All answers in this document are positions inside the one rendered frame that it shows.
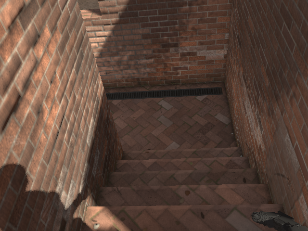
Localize right robot hand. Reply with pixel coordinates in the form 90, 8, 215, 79
251, 211, 308, 231

